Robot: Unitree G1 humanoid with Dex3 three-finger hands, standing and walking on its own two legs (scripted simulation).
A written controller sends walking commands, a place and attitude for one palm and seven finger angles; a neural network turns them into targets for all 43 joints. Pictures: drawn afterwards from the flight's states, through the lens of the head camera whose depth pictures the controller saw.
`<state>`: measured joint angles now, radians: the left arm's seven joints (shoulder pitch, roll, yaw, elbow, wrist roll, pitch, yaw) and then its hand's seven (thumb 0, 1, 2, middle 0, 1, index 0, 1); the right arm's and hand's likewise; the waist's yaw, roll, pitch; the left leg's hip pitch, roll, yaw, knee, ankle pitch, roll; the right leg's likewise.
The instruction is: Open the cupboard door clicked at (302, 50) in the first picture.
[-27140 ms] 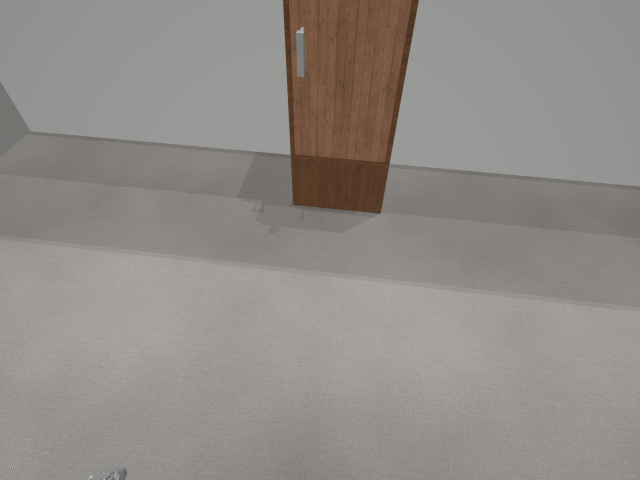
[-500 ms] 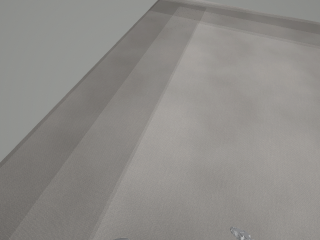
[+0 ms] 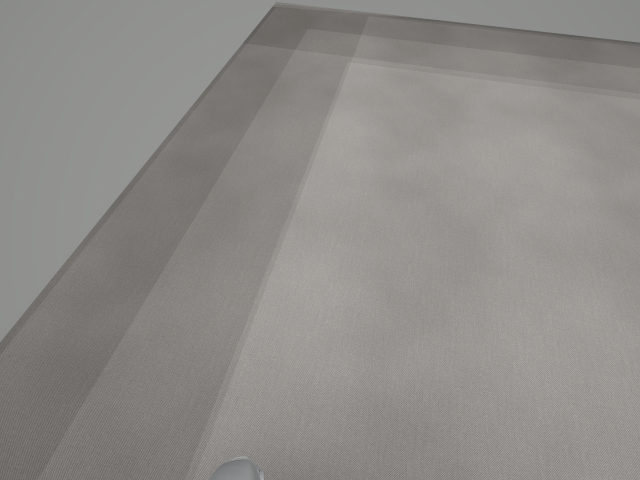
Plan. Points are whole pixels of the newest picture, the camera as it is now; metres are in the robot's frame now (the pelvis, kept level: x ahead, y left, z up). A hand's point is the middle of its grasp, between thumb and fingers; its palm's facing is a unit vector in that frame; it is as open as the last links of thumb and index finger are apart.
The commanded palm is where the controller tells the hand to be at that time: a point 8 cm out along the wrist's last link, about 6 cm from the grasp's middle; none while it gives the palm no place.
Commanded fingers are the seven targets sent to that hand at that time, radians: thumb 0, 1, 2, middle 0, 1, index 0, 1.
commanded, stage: walk to a spot facing it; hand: left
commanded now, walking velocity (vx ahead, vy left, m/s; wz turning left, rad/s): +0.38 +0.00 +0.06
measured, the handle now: out of the picture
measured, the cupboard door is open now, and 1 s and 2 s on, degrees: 51 51 51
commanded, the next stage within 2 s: turn to face it in 0.20 s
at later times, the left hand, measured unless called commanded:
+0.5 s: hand (203, 381) +0.29 +0.20 -0.17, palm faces +0.06 -0.97 -0.22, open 7.3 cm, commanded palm none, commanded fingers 0.00 0.90 0.90 -0.20 -0.30 -0.20 -0.30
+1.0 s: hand (188, 365) +0.32 +0.24 -0.18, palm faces +0.36 -0.90 -0.25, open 7.4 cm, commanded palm none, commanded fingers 0.00 0.90 0.90 -0.20 -0.30 -0.20 -0.30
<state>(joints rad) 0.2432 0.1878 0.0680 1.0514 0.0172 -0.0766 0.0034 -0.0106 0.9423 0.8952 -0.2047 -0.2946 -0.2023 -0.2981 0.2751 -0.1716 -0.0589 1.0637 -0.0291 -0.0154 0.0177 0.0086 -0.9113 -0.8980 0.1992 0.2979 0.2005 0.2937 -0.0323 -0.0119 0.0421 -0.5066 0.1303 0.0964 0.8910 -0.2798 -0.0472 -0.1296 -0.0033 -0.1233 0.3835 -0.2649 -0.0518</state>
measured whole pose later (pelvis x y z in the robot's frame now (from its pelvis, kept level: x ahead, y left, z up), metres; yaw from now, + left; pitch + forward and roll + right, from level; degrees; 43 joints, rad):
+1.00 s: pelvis +0.31 +0.00 -0.02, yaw +20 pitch +2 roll -1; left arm 0.14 0.25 0.08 0.93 0.01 0.04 0.01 0.00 0.91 0.90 -0.20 -0.29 -0.20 -0.30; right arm 0.13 -0.23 -0.06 0.90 -0.03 0.01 0.00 0.00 -0.91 -0.90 0.20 0.30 0.20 0.29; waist -0.01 -0.02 0.08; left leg -0.37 0.03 0.04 0.58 -0.23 0.01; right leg -0.46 -0.07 -0.04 1.03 -0.47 0.08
